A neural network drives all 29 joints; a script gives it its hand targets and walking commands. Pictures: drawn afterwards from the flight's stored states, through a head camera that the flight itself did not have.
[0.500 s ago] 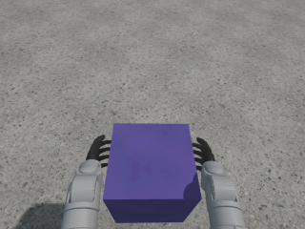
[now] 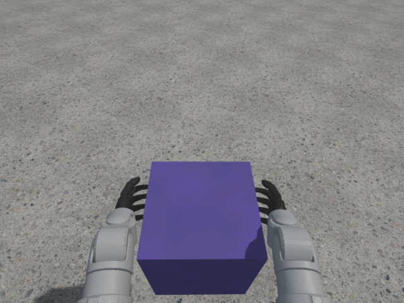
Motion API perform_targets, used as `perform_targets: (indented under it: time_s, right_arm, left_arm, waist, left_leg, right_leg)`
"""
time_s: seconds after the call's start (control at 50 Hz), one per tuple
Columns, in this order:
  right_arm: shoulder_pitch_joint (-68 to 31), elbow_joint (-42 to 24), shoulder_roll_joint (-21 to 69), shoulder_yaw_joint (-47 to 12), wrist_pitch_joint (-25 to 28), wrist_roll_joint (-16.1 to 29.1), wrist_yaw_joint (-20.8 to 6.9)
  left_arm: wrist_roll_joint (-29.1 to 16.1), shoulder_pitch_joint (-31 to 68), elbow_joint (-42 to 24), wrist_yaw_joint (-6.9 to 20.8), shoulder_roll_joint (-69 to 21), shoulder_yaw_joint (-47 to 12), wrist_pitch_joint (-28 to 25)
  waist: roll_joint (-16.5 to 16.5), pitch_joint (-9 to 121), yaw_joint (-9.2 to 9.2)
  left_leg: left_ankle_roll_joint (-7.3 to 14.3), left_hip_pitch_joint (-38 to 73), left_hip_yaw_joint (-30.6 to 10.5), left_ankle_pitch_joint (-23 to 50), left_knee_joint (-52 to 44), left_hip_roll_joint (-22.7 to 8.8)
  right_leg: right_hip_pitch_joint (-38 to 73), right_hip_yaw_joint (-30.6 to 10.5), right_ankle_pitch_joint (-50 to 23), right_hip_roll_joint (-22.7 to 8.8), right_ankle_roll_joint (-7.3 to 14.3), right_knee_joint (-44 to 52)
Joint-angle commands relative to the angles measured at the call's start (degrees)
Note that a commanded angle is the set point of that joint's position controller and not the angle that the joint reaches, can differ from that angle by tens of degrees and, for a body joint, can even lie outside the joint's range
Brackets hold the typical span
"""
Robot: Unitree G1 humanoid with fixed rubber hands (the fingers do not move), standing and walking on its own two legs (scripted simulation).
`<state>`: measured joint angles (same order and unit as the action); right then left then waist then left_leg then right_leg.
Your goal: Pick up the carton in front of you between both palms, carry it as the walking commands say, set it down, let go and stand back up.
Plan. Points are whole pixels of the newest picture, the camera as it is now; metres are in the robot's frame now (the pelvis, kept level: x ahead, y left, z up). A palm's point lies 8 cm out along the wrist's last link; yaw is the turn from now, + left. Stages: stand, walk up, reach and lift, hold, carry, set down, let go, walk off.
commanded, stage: carry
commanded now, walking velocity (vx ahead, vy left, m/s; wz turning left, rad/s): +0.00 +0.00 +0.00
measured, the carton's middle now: (200, 231) +0.30 +0.00 -0.04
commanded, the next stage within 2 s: hold in 1.52 s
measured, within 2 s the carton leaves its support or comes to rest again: neither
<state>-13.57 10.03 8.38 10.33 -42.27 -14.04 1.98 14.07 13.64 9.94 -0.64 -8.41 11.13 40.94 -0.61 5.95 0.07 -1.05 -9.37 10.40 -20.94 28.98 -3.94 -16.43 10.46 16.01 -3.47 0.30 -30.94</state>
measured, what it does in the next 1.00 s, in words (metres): shifts its weight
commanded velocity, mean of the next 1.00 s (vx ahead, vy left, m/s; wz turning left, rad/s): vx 0.00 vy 0.00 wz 0.00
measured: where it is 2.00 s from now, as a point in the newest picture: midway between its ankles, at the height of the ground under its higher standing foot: outside the picture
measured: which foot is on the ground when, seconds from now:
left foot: down 0.00-1.00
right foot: down 0.00-1.00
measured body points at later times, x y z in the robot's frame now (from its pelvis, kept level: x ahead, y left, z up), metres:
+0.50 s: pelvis -0.03 +0.00 +0.00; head -0.05 +0.00 +0.45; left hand +0.28 +0.16 +0.03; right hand +0.28 -0.15 +0.03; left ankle -0.09 +0.10 -0.74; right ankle -0.02 -0.11 -0.74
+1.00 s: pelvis -0.06 +0.01 +0.00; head -0.08 +0.01 +0.45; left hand +0.24 +0.16 +0.04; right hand +0.24 -0.14 +0.03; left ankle -0.09 +0.10 -0.74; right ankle -0.02 -0.11 -0.74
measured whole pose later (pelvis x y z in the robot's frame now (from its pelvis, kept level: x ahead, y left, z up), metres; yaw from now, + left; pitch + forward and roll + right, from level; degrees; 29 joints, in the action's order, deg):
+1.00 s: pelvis -0.06 +0.01 +0.00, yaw +0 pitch +1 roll +0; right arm -14.1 11.5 8.5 11.0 -42.6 -14.7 1.5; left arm 14.6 14.3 11.1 -0.7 -8.5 11.6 41.7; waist 0.0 5.2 0.0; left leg 1.3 -12.6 11.3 -17.7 29.2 -2.9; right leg -18.6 9.7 10.9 -4.7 0.3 -28.6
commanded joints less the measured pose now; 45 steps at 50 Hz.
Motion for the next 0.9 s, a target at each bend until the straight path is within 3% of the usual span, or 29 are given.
perform_targets:
  time_s: [0.0, 0.14, 0.24, 0.36, 0.54, 0.88]
  right_arm:
    - [-25.4, -5.2, 50.6, -32.6, 2.6, 15.2, -13.4]
    - [-24.5, -6.5, 49.8, -33.2, 2.4, 15.2, -13.1]
    - [-24.4, -6.0, 49.3, -32.7, 2.2, 15.0, -13.1]
    - [-26.5, -5.7, 49.7, -32.5, 2.4, 15.1, -13.2]
    - [-27.6, -2.7, 50.4, -30.8, 2.2, 14.2, -13.6]
    - [-28.6, -2.5, 51.4, -30.8, 2.3, 14.3, -14.0]
  left_arm:
    - [-14.3, 23.5, -3.3, 12.2, -51.4, -32.7, -1.4]
    - [-14.4, 22.2, -4.2, 12.0, -50.6, -33.2, -1.0]
    - [-13.9, 21.6, -3.6, 11.9, -50.2, -32.4, -0.8]
    - [-14.1, 23.7, -3.5, 11.9, -50.5, -32.3, -0.9]
    - [-13.2, 24.7, -0.5, 12.4, -50.8, -30.6, -0.8]
    - [-13.6, 25.9, -0.5, 12.7, -51.8, -30.8, -0.8]
  waist:
    - [-0.6, 17.4, -0.16]
    - [0.1, 17.7, -0.18]
    - [-0.2, 17.1, -0.10]
    - [0.3, 14.8, -0.05]
    - [0.6, 12.3, -0.02]
    - [0.5, 12.5, -0.04]
  left_leg:
    - [-0.2, 6.8, -3.4, 42.9, 0.9, -5.6]
    - [0.1, 6.2, -3.4, 40.5, 1.0, -5.6]
    - [0.5, 5.6, -3.7, 37.9, 0.5, -6.1]
    - [1.0, 2.9, -3.9, 27.1, -1.3, -6.0]
    - [1.5, 0.6, -4.7, 18.1, -4.1, -6.0]
    - [2.3, -1.9, -5.5, 12.6, -5.7, -5.9]
  right_leg:
    - [9.3, -4.6, -39.1, -5.6, 0.5, -1.2]
    - [10.1, -4.7, -38.4, -5.7, 0.6, -1.1]
    - [9.3, -4.9, -33.7, -5.9, 0.8, -1.2]
    - [8.5, -5.6, -28.0, -6.5, 0.9, 0.8]
    - [6.8, -6.2, -20.1, -6.5, 0.8, 3.6]
    - [5.7, -6.4, -15.0, -6.4, 0.5, 5.0]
